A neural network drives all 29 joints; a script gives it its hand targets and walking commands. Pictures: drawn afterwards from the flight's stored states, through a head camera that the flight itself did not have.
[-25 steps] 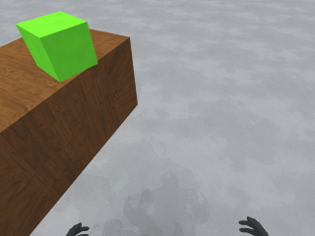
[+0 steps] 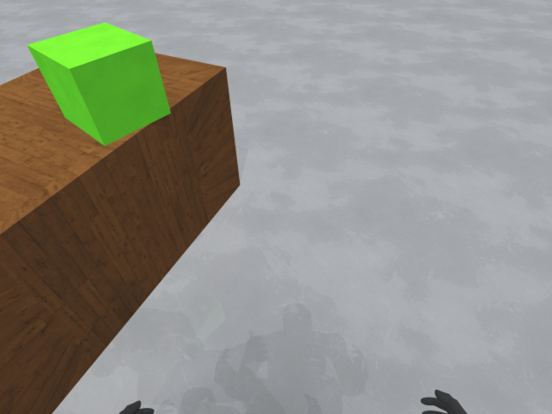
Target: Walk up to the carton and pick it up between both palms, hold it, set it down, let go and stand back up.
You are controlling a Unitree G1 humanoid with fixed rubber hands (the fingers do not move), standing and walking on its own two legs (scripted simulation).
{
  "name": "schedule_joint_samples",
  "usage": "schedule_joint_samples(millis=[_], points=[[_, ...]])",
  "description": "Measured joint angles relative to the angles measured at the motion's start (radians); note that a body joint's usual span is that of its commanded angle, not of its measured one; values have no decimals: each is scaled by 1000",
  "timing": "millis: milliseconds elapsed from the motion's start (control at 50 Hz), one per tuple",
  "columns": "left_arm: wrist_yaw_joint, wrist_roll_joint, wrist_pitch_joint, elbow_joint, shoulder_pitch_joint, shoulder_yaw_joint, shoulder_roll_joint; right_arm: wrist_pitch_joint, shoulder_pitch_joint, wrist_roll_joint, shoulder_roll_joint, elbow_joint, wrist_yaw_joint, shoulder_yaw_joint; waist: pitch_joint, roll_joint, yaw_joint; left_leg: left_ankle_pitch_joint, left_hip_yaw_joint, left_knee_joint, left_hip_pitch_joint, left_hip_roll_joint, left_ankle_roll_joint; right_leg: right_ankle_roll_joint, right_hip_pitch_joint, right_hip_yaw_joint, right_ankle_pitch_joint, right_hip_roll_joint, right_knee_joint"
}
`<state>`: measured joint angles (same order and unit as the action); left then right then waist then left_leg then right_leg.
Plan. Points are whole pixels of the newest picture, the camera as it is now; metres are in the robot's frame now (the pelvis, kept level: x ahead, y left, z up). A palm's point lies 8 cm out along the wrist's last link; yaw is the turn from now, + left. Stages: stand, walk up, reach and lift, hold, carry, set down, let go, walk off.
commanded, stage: stand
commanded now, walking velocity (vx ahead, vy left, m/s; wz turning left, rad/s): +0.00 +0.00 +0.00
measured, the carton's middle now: (104, 82) +1.06 +0.53 +0.00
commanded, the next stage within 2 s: none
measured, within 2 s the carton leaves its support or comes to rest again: neither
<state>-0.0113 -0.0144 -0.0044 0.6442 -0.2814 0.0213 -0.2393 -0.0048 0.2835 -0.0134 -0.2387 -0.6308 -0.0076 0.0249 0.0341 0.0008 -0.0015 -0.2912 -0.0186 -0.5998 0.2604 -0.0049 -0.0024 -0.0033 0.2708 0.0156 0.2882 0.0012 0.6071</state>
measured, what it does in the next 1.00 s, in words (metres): stands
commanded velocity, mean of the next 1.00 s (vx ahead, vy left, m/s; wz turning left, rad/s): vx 0.00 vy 0.00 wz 0.00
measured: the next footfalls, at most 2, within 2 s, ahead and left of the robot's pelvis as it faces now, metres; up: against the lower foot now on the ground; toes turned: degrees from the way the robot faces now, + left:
none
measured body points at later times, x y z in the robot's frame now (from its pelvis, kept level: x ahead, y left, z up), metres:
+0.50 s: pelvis +0.00 +0.00 +0.00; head +0.00 +0.00 +0.45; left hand +0.12 +0.25 -0.10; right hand +0.12 -0.25 -0.10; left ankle +0.02 +0.12 -0.73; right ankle +0.03 -0.12 -0.73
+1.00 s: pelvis +0.01 +0.00 +0.00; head +0.01 +0.00 +0.45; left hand +0.13 +0.25 -0.11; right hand +0.12 -0.25 -0.11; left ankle +0.02 +0.12 -0.73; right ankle +0.03 -0.12 -0.73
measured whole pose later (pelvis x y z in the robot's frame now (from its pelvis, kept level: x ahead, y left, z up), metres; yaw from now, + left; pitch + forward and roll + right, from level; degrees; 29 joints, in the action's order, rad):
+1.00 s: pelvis +0.01 +0.00 +0.00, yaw -1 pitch -2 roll +0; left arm 0.00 -0.01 0.00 0.67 -0.28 0.01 -0.25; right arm 0.00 0.29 -0.01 -0.25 -0.66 0.00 0.01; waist 0.04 -0.01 0.00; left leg -0.30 -0.03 -0.58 0.25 -0.01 0.00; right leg -0.01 0.26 0.03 0.29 0.00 0.59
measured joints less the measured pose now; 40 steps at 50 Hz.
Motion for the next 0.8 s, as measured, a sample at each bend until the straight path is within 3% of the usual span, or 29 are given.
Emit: schedule_joint_samples(millis=[800], points=[[5,3,-1,24,0,-13,-9,-1,10,3,-8,-31,3,-9,8,-4,3,-1,-12,18,-6,-4,-1,-1,0,13,-4,-4,-17]])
